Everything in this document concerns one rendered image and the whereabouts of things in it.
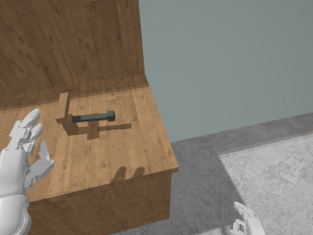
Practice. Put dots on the counter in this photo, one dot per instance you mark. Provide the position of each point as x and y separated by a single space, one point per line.
71 58

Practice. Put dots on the left robot forearm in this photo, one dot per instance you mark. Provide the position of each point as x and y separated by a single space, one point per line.
14 218

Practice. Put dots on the right robot hand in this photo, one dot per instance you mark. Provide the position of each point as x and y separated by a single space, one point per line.
253 225

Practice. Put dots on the tap lever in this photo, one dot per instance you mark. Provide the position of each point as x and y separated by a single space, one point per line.
109 116

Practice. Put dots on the left robot hand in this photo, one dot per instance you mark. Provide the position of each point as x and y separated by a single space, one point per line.
14 163

